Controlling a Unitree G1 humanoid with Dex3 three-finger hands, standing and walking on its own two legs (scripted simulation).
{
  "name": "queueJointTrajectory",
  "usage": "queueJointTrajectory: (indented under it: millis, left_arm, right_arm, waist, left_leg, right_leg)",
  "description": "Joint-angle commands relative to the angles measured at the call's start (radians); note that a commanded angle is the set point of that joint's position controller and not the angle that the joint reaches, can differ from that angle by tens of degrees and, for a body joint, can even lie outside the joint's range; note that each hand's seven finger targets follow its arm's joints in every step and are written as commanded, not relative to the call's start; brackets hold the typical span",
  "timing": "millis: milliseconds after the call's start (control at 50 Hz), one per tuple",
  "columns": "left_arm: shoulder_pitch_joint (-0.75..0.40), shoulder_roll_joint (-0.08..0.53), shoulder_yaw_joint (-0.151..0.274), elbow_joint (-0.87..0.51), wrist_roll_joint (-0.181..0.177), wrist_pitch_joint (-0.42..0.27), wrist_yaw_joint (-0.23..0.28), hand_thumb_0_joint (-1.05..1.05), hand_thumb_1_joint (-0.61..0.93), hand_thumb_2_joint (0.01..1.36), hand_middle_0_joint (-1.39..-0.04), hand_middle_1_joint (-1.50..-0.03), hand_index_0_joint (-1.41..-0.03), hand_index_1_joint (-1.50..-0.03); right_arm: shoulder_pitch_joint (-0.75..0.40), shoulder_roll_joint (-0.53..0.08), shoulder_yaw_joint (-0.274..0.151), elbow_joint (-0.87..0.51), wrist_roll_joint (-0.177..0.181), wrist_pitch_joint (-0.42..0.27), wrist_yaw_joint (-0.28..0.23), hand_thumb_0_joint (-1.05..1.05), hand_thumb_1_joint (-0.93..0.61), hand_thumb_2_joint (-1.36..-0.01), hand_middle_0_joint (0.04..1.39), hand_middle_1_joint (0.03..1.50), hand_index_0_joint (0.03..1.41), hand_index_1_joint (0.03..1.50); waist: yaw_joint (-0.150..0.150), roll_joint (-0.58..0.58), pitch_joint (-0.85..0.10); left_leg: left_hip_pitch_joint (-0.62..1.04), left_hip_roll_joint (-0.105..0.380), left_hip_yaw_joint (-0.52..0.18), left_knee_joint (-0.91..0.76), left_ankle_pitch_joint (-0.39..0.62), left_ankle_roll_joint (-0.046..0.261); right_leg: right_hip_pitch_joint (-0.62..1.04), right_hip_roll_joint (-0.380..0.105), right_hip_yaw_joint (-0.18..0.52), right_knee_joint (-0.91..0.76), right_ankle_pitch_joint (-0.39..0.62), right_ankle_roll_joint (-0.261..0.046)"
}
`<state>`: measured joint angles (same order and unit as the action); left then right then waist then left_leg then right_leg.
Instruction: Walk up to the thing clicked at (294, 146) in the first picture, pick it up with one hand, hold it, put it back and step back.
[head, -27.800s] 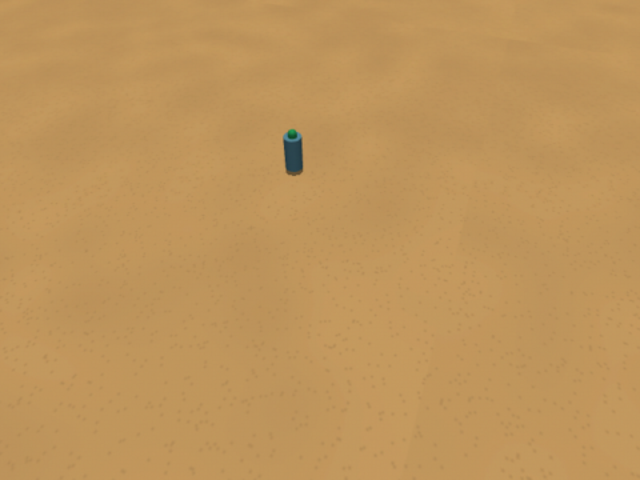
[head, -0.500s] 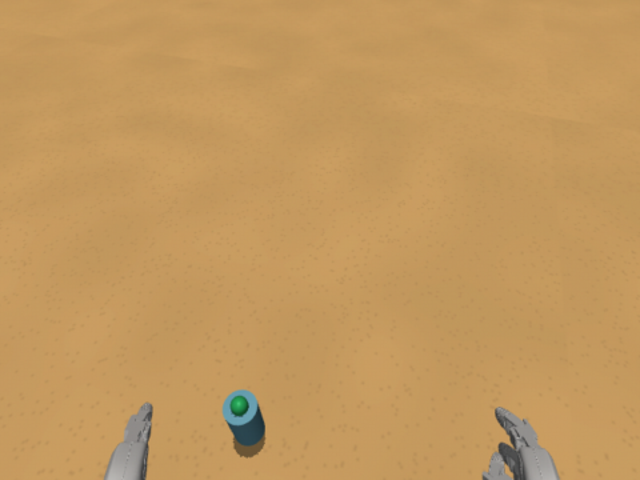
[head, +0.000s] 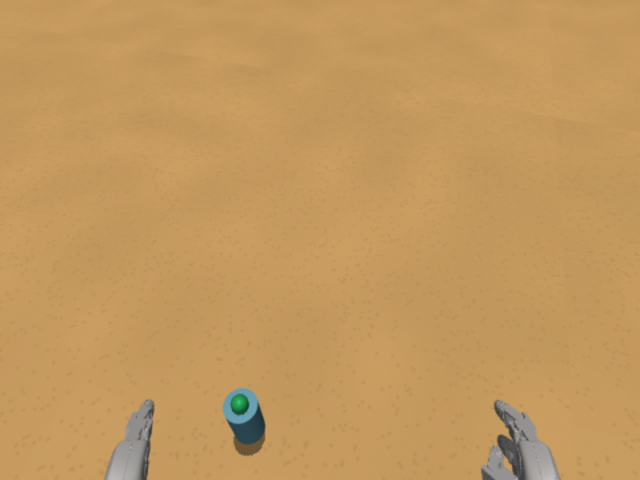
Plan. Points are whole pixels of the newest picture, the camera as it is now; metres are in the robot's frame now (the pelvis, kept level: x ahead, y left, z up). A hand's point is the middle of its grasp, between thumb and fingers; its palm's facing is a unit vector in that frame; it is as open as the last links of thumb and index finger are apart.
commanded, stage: home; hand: left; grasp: from the side
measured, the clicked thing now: (244, 414) +0.42 +0.21 -0.61
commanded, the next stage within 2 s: stand in 0.42 s
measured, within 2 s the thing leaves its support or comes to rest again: neither
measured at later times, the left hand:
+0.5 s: hand (174, 467) +0.18 +0.19 -0.05, palm faces +0.09 -0.96 -0.27, open 17.4 cm
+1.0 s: hand out of the picture +0.16 +0.22 -0.09, palm faces -0.03 -0.94 -0.33, open 8.7 cm
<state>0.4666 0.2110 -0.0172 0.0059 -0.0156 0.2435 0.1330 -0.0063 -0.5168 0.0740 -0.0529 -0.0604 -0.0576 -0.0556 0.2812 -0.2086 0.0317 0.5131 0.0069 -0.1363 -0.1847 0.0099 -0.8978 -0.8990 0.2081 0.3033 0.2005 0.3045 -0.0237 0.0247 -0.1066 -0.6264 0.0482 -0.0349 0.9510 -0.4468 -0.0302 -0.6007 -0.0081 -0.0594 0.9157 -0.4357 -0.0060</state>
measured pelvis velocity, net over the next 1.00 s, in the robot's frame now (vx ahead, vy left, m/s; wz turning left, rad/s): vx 0.00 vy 0.01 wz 0.00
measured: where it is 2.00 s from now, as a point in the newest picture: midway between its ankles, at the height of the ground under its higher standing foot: outside the picture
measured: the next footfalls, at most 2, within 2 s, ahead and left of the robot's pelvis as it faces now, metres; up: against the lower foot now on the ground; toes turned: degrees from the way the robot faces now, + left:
none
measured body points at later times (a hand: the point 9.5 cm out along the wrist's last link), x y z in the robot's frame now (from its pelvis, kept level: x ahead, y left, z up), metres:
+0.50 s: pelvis +0.01 +0.01 +0.00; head +0.03 +0.02 +0.45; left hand +0.17 +0.24 -0.03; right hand +0.17 -0.23 -0.07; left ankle +0.02 +0.14 -0.69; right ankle +0.02 -0.12 -0.69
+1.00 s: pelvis +0.00 +0.01 +0.01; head +0.02 +0.02 +0.46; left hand +0.16 +0.27 -0.07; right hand +0.14 -0.25 -0.09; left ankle +0.02 +0.14 -0.69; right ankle +0.02 -0.12 -0.69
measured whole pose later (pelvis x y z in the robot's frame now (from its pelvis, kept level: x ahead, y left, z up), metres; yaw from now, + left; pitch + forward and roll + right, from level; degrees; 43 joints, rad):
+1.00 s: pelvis +0.00 +0.01 +0.01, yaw +0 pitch +2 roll +0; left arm 0.26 0.29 -0.01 0.46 0.06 0.06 0.04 0.00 0.65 0.85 -0.20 -0.29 -0.20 -0.29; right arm 0.19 -0.26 0.01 0.74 -0.08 -0.03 -0.05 0.01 -0.90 -0.90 0.21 0.30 0.20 0.30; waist 0.00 -0.02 -0.01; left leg -0.48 0.01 -0.01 0.86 -0.42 -0.01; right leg -0.48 -0.04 -0.03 0.86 -0.42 0.01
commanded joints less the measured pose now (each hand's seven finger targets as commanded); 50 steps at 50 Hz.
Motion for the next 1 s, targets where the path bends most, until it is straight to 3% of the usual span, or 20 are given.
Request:
queueJointTrajectory:
  millis: [0,140,200,220,240,280,340,380,420,500,540,560,700,720,740,820,840,860,900,980]
  left_arm:
    - [-0.024,0.09,0.062,-0.172,0.011,-0.057,0.008,0.0,-0.544,0.061,-0.05,-0.058,-0.05,-0.057]
    - [-0.028,0.097,0.062,-0.198,0.012,-0.056,0.009,0.0,-0.551,0.056,-0.049,-0.057,-0.049,-0.056]
    - [-0.052,0.112,0.072,-0.219,0.014,-0.056,0.013,0.0,-0.537,0.065,-0.05,-0.059,-0.051,-0.058]
    - [-0.012,0.086,0.059,-0.14,0.014,-0.05,0.01,0.0,-0.541,0.062,-0.05,-0.058,-0.05,-0.058]
    - [-0.023,0.099,0.067,-0.189,0.012,-0.055,0.01,0.0,-0.558,0.052,-0.048,-0.056,-0.049,-0.055]
    - [-0.031,0.103,0.07,-0.205,0.013,-0.058,0.011,0.0,-0.542,0.062,-0.05,-0.059,-0.05,-0.058]
    - [-0.038,0.104,0.071,-0.213,0.011,-0.054,0.01,0.0,-0.541,0.063,-0.05,-0.059,-0.051,-0.058]
    - [0.003,0.071,0.048,-0.138,0.012,-0.047,0.003,0.0,-0.555,0.054,-0.049,-0.056,-0.049,-0.055]
    - [-0.05,0.106,0.072,-0.231,0.012,-0.055,0.008,0.0,-0.538,0.063,-0.05,-0.059,-0.05,-0.058]
    - [-0.004,0.082,0.054,-0.177,0.012,-0.049,0.007,0.0,-0.516,0.076,-0.053,-0.062,-0.053,-0.062]
    - [-0.029,0.095,0.06,-0.195,0.011,-0.05,0.007,0.0,-0.356,0.236,-0.2,-0.222,-0.2,-0.222]
    - [-0.035,0.094,0.058,-0.202,0.012,-0.052,0.008,0.0,-0.276,0.316,-0.2,-0.3,-0.2,-0.301]
    - [-0.03,0.1,0.063,-0.206,0.012,-0.048,0.009,0.0,0.284,0.876,-0.2,-0.3,-0.2,-0.301]
    - [0.0,0.075,0.045,-0.147,0.013,-0.043,0.007,0.0,0.364,0.9,-0.2,-0.3,-0.2,-0.301]
    - [-0.047,0.106,0.069,-0.227,0.013,-0.05,0.01,0.0,0.444,0.9,-0.2,-0.3,-0.2,-0.301]
    - [-0.006,0.09,0.062,-0.179,0.013,-0.045,0.009,0.0,0.764,0.9,-0.2,-0.3,-0.2,-0.301]
    - [-0.199,0.222,0.107,0.172,0.105,-0.153,-0.036,0.0,0.844,0.9,-0.2,-0.3,-0.2,-0.301]
    - [-0.159,0.236,0.115,0.266,0.118,-0.195,-0.061,0.0,0.9,0.9,-0.2,-0.3,-0.2,-0.301]
    - [-0.185,0.25,0.104,0.321,0.109,-0.24,-0.084,0.0,0.9,0.9,-0.2,-0.3,-0.2,-0.301]
    - [-0.221,0.252,0.093,0.467,0.068,-0.273,-0.106,0.0,0.9,0.9,-0.2,-0.3,-0.2,-0.301]
  right_arm:
    - [-0.077,-0.104,-0.047,-0.156,0.0,-0.059,-0.013,0.0,-0.899,-0.902,0.2,0.301,0.2,0.301]
    - [-0.06,-0.111,-0.053,-0.149,-0.002,-0.059,-0.013,0.0,-0.899,-0.901,0.2,0.3,0.2,0.3]
    - [-0.069,-0.116,-0.057,-0.158,-0.004,-0.06,-0.014,0.0,-0.899,-0.901,0.2,0.3,0.2,0.3]
    - [-0.069,-0.104,-0.045,-0.141,-0.002,-0.058,-0.011,0.0,-0.899,-0.901,0.2,0.3,0.2,0.3]
    - [-0.066,-0.104,-0.047,-0.146,-0.002,-0.058,-0.009,0.0,-0.899,-0.901,0.2,0.3,0.2,0.3]
    - [-0.068,-0.114,-0.057,-0.158,-0.004,-0.058,-0.013,0.0,-0.899,-0.901,0.2,0.3,0.2,0.3]
    - [-0.066,-0.113,-0.055,-0.157,-0.001,-0.06,-0.01,0.0,-0.899,-0.901,0.2,0.3,0.2,0.3]
    - [-0.065,-0.103,-0.047,-0.148,-0.001,-0.057,-0.008,0.0,-0.899,-0.901,0.2,0.3,0.2,0.3]
    - [-0.066,-0.114,-0.056,-0.156,-0.001,-0.057,-0.007,0.0,-0.899,-0.901,0.2,0.3,0.2,0.3]
    - [-0.061,-0.103,-0.049,-0.15,-0.002,-0.057,-0.005,0.0,-0.899,-0.901,0.2,0.3,0.2,0.3]
    - [-0.062,-0.11,-0.051,-0.15,0.0,-0.055,-0.004,0.0,-0.9,-0.9,0.2,0.3,0.2,0.3]
    - [-0.059,-0.109,-0.05,-0.151,-0.001,-0.055,-0.004,0.0,-0.9,-0.9,0.2,0.3,0.2,0.3]
    - [-0.052,-0.114,-0.054,-0.151,-0.002,-0.055,-0.008,0.0,-0.9,-0.9,0.2,0.3,0.2,0.3]
    - [-0.06,-0.107,-0.046,-0.145,-0.002,-0.055,-0.006,0.0,-0.9,-0.9,0.2,0.3,0.2,0.3]
    - [-0.055,-0.113,-0.057,-0.151,-0.002,-0.056,-0.007,0.0,-0.9,-0.9,0.2,0.3,0.2,0.3]
    - [-0.061,-0.107,-0.05,-0.15,-0.002,-0.056,-0.005,0.0,-0.9,-0.9,0.2,0.3,0.2,0.3]
    - [-0.135,-0.257,-0.097,0.059,-0.12,0.017,0.055,0.0,-0.9,-0.9,0.2,0.3,0.2,0.3]
    - [-0.109,-0.246,-0.105,0.102,-0.13,0.047,0.089,0.0,-0.9,-0.9,0.2,0.3,0.2,0.3]
    - [-0.114,-0.237,-0.105,0.112,-0.11,0.068,0.118,0.0,-0.9,-0.9,0.2,0.3,0.2,0.3]
    - [-0.112,-0.243,-0.113,0.165,-0.058,0.072,0.162,0.0,-0.9,-0.9,0.2,0.3,0.2,0.3]
  waist:
    - [0.004,-0.004,-0.076]
    - [0.001,0.013,-0.112]
    - [0.003,0.002,-0.106]
    - [0.0,-0.026,-0.056]
    - [0.012,0.006,-0.076]
    - [0.005,0.0,-0.11]
    - [0.005,0.014,-0.085]
    - [-0.002,-0.012,-0.05]
    - [0.004,0.031,-0.102]
    - [0.004,0.028,-0.092]
    - [0.003,0.03,-0.087]
    - [0.001,0.029,-0.082]
    - [0.002,0.007,-0.103]
    - [0.003,-0.002,-0.069]
    - [0.005,0.028,-0.111]
    - [0.012,0.005,-0.079]
    - [0.037,-0.044,0.077]
    - [0.044,-0.081,0.01]
    - [0.026,-0.086,0.029]
    - [0.039,-0.023,-0.012]
  left_leg:
    - [0.061,-0.041,0.035,-0.153,0.101,0.039]
    - [0.091,-0.039,0.037,-0.14,0.191,0.037]
    - [0.084,-0.041,0.037,-0.136,0.192,0.039]
    - [0.065,-0.039,0.035,-0.147,0.149,0.04]
    - [0.071,-0.039,0.033,-0.153,0.155,0.038]
    - [0.088,-0.038,0.032,-0.147,0.178,0.037]
    - [0.082,-0.041,0.038,-0.144,0.18,0.037]
    - [0.066,-0.039,0.037,-0.149,0.152,0.039]
    - [0.088,-0.038,0.031,-0.16,0.158,0.034]
    - [0.083,-0.034,0.021,-0.162,0.166,0.033]
    - [0.088,-0.034,0.023,-0.164,0.172,0.032]
    - [0.085,-0.032,0.02,-0.166,0.167,0.031]
    - [0.099,-0.033,0.025,-0.151,0.219,0.033]
    - [0.087,-0.032,0.022,-0.159,0.198,0.032]
    - [0.102,-0.032,0.025,-0.154,0.22,0.031]
    - [0.082,-0.033,0.023,-0.163,0.185,0.032]
    - [0.111,0.002,-0.046,-0.219,0.282,0.065]
    - [0.146,-0.007,-0.009,-0.187,0.252,0.09]
    - [0.165,-0.015,-0.023,-0.214,0.203,0.098]
    - [0.254,-0.008,-0.033,-0.267,0.204,0.09]
  right_leg:
    - [0.047,0.023,0.004,-0.178,0.095,0.002]
    - [0.069,0.023,0.005,-0.159,0.186,0.001]
    - [0.078,0.021,0.003,-0.167,0.192,0.005]
    - [0.058,0.023,0.002,-0.173,0.145,0.005]
    - [0.068,0.023,0.002,-0.167,0.145,0.0]
    - [0.079,0.025,-0.002,-0.164,0.168,0.002]
    - [0.069,0.021,0.002,-0.169,0.177,0.002]
    - [0.051,0.024,0.0,-0.171,0.149,0.004]
    - [0.069,0.025,-0.005,-0.16,0.15,-0.003]
    - [0.067,0.03,-0.011,-0.151,0.151,-0.004]
    - [0.064,0.029,-0.01,-0.151,0.157,-0.004]
    - [0.059,0.031,-0.012,-0.149,0.149,-0.005]
    - [0.075,0.029,-0.011,-0.151,0.201,-0.001]
    - [0.066,0.03,-0.014,-0.15,0.176,-0.002]
    - [0.076,0.028,-0.01,-0.148,0.2,-0.004]
    - [0.074,0.029,-0.015,-0.154,0.163,-0.003]
    - [0.177,-0.055,0.085,-0.182,0.183,-0.052]
    - [0.202,-0.079,0.119,-0.213,0.191,-0.073]
    - [0.178,-0.086,0.151,-0.245,0.162,-0.084]
    - [0.23,-0.091,0.133,-0.268,0.191,-0.062]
